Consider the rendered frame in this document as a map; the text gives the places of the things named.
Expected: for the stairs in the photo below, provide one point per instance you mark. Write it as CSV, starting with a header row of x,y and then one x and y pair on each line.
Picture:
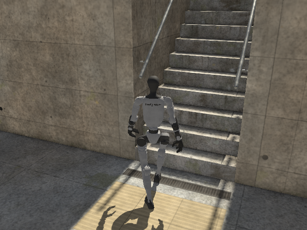
x,y
200,81

